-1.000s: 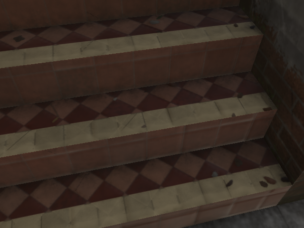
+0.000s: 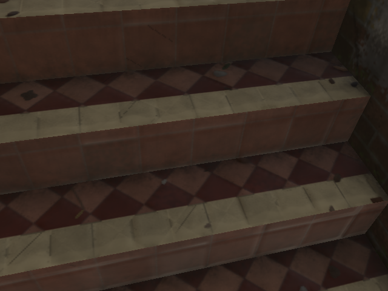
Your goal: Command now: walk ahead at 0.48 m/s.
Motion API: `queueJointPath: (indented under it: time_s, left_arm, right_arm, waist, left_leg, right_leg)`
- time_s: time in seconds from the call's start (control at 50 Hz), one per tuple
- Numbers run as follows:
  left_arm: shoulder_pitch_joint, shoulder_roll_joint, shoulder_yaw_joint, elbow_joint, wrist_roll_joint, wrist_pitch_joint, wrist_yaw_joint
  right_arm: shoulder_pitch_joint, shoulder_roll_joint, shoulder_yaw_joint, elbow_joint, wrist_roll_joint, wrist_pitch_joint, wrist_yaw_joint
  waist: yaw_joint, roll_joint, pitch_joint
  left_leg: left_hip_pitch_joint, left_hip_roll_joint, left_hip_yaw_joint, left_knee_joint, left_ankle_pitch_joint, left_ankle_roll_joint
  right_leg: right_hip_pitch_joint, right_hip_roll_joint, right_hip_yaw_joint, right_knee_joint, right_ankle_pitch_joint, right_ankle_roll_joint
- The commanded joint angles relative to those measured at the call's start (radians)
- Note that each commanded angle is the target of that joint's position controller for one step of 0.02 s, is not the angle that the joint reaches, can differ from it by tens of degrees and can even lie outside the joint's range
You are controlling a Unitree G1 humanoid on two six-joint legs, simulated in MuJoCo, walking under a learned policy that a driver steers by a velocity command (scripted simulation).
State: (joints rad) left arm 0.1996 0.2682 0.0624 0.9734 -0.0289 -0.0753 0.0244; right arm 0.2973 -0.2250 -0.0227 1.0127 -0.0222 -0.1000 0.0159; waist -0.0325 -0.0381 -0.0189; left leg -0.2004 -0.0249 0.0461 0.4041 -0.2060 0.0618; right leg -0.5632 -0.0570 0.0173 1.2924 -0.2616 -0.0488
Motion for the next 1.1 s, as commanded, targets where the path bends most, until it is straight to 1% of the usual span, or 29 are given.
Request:
queueJointPath:
  time_s: [0.02,0.08,0.14,0.26,0.34,0.36,0.38,0.4,0.42,0.44,0.46,0.48,0.5,0.52,0.54,0.58,0.66,0.76,0.8,0.86,0.9,0.94,0.96,0.98,1.0,1.02,1.04,1.06,1.1]
  left_arm:
    - [0.114,0.010,0.008,0.018,0.007,0.022,-0.006]
    - [-0.002,-0.008,0.000,-0.029,0.019,0.034,-0.008]
    - [-0.047,-0.093,-0.034,-0.077,-0.012,0.036,-0.003]
    - [-0.228,-0.182,-0.119,-0.263,-0.008,-0.010,-0.014]
    - [-0.453,-0.157,-0.170,-0.467,0.038,-0.034,-0.057]
    - [-0.482,-0.205,-0.189,-0.513,0.037,-0.037,-0.046]
    - [-0.349,-0.155,-0.153,-0.501,0.007,-0.049,-0.042]
    - [-0.112,-0.017,-0.095,-0.431,-0.003,-0.039,-0.036]
    - [0.051,0.077,-0.060,-0.385,0.020,-0.024,-0.041]
    - [0.205,0.172,-0.023,-0.305,0.056,-0.011,-0.048]
    - [0.390,0.278,0.002,-0.190,0.103,0.014,-0.048]
    - [0.477,0.180,-0.011,-0.140,0.130,0.030,-0.014]
    - [0.365,0.103,-0.026,-0.100,0.072,0.021,-0.018]
    - [0.277,0.009,-0.042,-0.030,0.036,0.016,-0.028]
    - [0.191,-0.093,-0.071,0.024,0.038,0.014,-0.036]
    - [0.036,-0.219,-0.110,0.054,0.082,0.007,-0.048]
    - [0.040,-0.142,-0.115,0.086,0.118,0.002,-0.063]
    - [0.138,-0.074,-0.130,0.098,0.076,0.009,-0.058]
    - [0.277,-0.024,-0.118,0.113,0.070,0.005,-0.029]
    - [0.394,0.057,-0.078,0.150,0.058,0.037,0.021]
    - [0.330,0.057,-0.093,0.144,0.022,0.027,0.024]
    - [0.298,0.183,-0.065,0.127,0.031,0.033,0.032]
    - [0.233,0.214,-0.053,0.078,0.038,0.029,0.030]
    - [0.132,0.220,-0.044,-0.009,0.059,-0.009,0.000]
    - [0.062,0.062,-0.062,-0.072,0.054,-0.043,-0.058]
    - [-0.054,0.010,-0.050,-0.111,0.046,-0.055,-0.098]
    - [-0.143,-0.061,-0.065,-0.192,0.039,-0.065,-0.123]
    - [-0.256,-0.112,-0.083,-0.279,0.052,-0.065,-0.115]
    - [-0.110,-0.194,-0.134,-0.305,0.078,-0.070,-0.103]
  right_arm:
    - [0.059,-0.087,-0.006,-0.006,-0.006,0.005,0.002]
    - [0.147,-0.071,0.007,0.024,-0.004,0.022,-0.014]
    - [0.278,-0.045,0.022,0.068,-0.010,0.044,-0.027]
    - [0.373,-0.017,0.034,0.101,0.007,0.081,-0.053]
    - [0.331,-0.017,0.042,0.059,0.045,0.089,-0.082]
    - [0.355,-0.061,0.036,0.091,0.077,0.087,-0.089]
    - [0.381,-0.104,0.038,0.089,0.061,0.066,-0.078]
    - [0.341,-0.189,0.023,0.095,0.033,0.055,-0.068]
    - [0.278,-0.265,-0.006,0.083,0.043,0.056,-0.063]
    - [0.234,-0.271,-0.020,0.042,0.021,0.046,-0.073]
    - [0.329,-0.054,0.015,0.048,-0.006,0.008,-0.024]
    - [0.282,-0.054,-0.012,0.079,0.016,-0.037,0.040]
    - [0.042,-0.007,-0.014,-0.055,0.047,-0.035,0.072]
    - [-0.176,0.062,0.015,-0.170,0.041,-0.012,0.062]
    - [-0.229,0.093,0.033,-0.234,0.036,0.018,0.050]
    - [-0.059,0.098,0.055,-0.232,0.056,0.046,0.040]
    - [-0.108,0.169,0.113,-0.267,0.065,0.063,0.040]
    - [-0.325,0.114,0.128,-0.376,0.047,0.070,0.000]
    - [-0.486,0.102,0.133,-0.431,0.054,0.069,-0.008]
    - [-0.538,0.140,0.159,-0.439,0.047,0.092,0.018]
    - [-0.599,0.095,0.146,-0.462,0.045,0.064,0.048]
    - [-0.289,0.003,0.096,-0.382,-0.008,0.066,0.055]
    - [-0.162,-0.079,0.057,-0.355,-0.027,0.071,0.069]
    - [0.009,-0.206,0.007,-0.313,-0.029,0.096,0.059]
    - [0.078,-0.295,-0.029,-0.237,-0.012,0.131,0.022]
    - [0.078,-0.224,-0.012,-0.194,-0.039,0.128,-0.009]
    - [0.066,-0.084,0.035,-0.146,-0.048,0.117,-0.004]
    - [0.035,0.006,0.052,-0.108,-0.020,0.104,0.013]
    - [-0.023,0.099,0.073,-0.019,-0.018,0.078,0.043]
  waist:
    - [0.032,0.116,0.064]
    - [0.000,0.101,0.099]
    - [-0.019,0.120,0.135]
    - [-0.036,0.110,0.226]
    - [-0.031,0.076,0.152]
    - [0.000,0.161,0.038]
    - [0.070,0.268,-0.145]
    - [0.213,0.398,-0.252]
    - [0.300,0.466,-0.312]
    - [0.353,0.326,-0.372]
    - [0.254,-0.398,-0.545]
    - [0.285,-0.260,-0.672]
    - [0.238,-0.103,-0.405]
    - [0.187,0.011,-0.143]
    - [0.101,0.078,0.012]
    - [-0.049,0.069,0.091]
    - [-0.085,0.027,0.102]
    - [-0.030,0.013,0.073]
    - [0.066,-0.061,0.024]
    - [0.084,-0.095,-0.059]
    - [0.032,-0.101,-0.148]
    - [-0.096,-0.317,-0.307]
    - [-0.150,-0.318,-0.378]
    - [-0.212,-0.069,-0.449]
    - [-0.144,0.310,-0.495]
    - [-0.109,0.237,-0.395]
    - [-0.056,0.156,-0.177]
    - [-0.010,0.045,0.010]
    - [0.120,-0.036,0.048]
  left_leg:
    - [0.043,0.260,-0.255,-0.243,0.074,0.158]
    - [0.088,0.263,-0.241,-0.241,0.053,0.173]
    - [0.189,0.346,-0.327,-0.231,-0.049,0.243]
    - [0.271,0.353,-0.240,-0.195,0.051,0.142]
    - [-0.217,0.242,-0.056,-0.482,0.240,0.120]
    - [-0.233,0.242,-0.028,-0.501,0.687,0.121]
    - [-0.102,0.257,-0.004,-0.327,1.484,0.134]
    - [0.084,0.296,-0.010,-0.115,2.062,0.125]
    - [0.268,0.293,-0.018,0.094,2.177,0.097]
    - [0.134,0.271,-0.119,0.380,1.911,0.089]
    - [-0.190,-0.054,-0.210,0.824,0.232,0.041]
    - [-0.311,-0.165,-0.471,1.340,-0.009,0.041]
    - [-0.519,-0.109,-0.411,1.498,0.003,0.053]
    - [-0.650,-0.049,-0.311,1.561,0.045,0.083]
    - [-0.697,-0.019,-0.275,1.648,0.053,0.098]
    - [-0.726,0.009,-0.282,1.821,0.062,0.131]
    - [-1.002,-0.011,-0.197,1.972,0.125,0.133]
    - [-1.130,0.011,-0.068,1.714,0.268,0.049]
    - [-1.168,0.037,0.020,1.588,0.273,0.025]
    - [-1.151,0.135,0.086,1.413,0.041,0.036]
    - [-0.607,0.008,0.277,1.039,-0.135,0.114]
    - [-0.486,-0.077,0.229,0.903,-0.412,0.156]
    - [-0.329,-0.076,0.066,0.727,-0.428,0.186]
    - [0.010,0.057,-0.354,0.481,-0.307,0.244]
    - [0.235,0.222,-0.994,-0.095,-0.607,0.321]
    - [0.174,0.296,-1.244,-0.255,-0.752,0.253]
    - [-0.015,0.291,-1.108,-0.170,-0.716,0.182]
    - [-0.182,0.250,-0.906,-0.082,-0.605,0.144]
    - [-0.232,0.131,-0.532,0.009,-0.317,0.027]
  right_leg:
    - [-0.230,-0.046,0.003,0.212,0.082,0.018]
    - [-0.439,-0.056,0.000,0.242,0.138,0.048]
    - [-0.804,-0.022,0.017,0.733,-0.059,0.071]
    - [-1.206,0.002,0.057,1.031,-0.176,0.044]
    - [-0.510,-0.063,-0.238,0.307,0.102,0.032]
    - [-0.157,-0.025,-0.276,0.111,0.035,-0.005]
    - [0.125,0.100,-0.327,0.146,-0.065,-0.031]
    - [0.224,0.137,-0.290,0.103,-0.131,-0.072]
    - [0.228,0.135,-0.163,-0.142,-0.161,-0.108]
    - [0.466,0.047,0.171,-0.314,-0.065,-0.170]
    - [0.797,-0.293,0.773,-0.718,0.373,-0.364]
    - [0.804,-0.400,1.198,-1.005,0.063,-0.382]
    - [0.637,-0.356,1.035,-1.005,-0.218,-0.280]
    - [0.439,-0.300,0.808,-0.959,-0.392,-0.206]
    - [0.218,-0.279,0.595,-0.916,-0.389,-0.168]
    - [0.026,-0.235,0.311,-0.934,-0.219,-0.090]
    - [0.046,-0.187,-0.092,-1.020,0.096,-0.051]
    - [0.088,-0.132,-0.245,-1.084,0.141,0.000]
    - [0.234,-0.168,-0.204,-1.137,0.111,-0.033]
    - [0.586,-0.236,-0.215,-1.255,0.272,-0.074]
    - [0.422,-0.198,-0.353,-1.159,1.434,-0.077]
    - [0.741,-0.311,-0.300,-0.830,2.141,-0.151]
    - [0.735,-0.296,-0.278,-0.612,2.108,-0.155]
    - [0.396,-0.240,-0.190,-0.349,1.768,-0.140]
    - [-0.011,0.021,-0.073,0.021,0.354,-0.067]
    - [-0.274,0.096,0.160,0.541,0.212,-0.053]
    - [-0.453,0.070,0.184,0.795,0.211,-0.079]
    - [-0.562,0.059,0.139,0.946,0.179,-0.101]
    - [-0.647,0.020,0.123,1.000,0.233,-0.145]
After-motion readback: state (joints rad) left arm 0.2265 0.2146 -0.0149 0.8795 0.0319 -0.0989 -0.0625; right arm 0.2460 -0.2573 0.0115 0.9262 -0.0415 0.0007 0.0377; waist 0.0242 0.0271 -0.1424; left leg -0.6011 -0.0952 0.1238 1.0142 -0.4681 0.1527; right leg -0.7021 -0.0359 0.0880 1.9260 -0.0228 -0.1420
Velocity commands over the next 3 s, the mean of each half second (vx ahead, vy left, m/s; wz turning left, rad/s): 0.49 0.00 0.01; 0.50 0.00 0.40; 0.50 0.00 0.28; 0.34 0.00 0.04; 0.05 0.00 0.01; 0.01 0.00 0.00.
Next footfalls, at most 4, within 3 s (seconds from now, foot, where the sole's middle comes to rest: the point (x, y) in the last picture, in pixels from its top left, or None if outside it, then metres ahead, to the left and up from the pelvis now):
0.42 right None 0.43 -0.15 -0.59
0.94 left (166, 211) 0.62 0.07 -0.39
1.44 right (182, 94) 0.89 0.03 -0.20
1.90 left None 1.06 0.35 0.00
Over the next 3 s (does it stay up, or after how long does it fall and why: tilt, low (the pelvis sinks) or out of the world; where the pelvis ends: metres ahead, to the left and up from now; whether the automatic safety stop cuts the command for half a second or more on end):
stays up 1.07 0.21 0.78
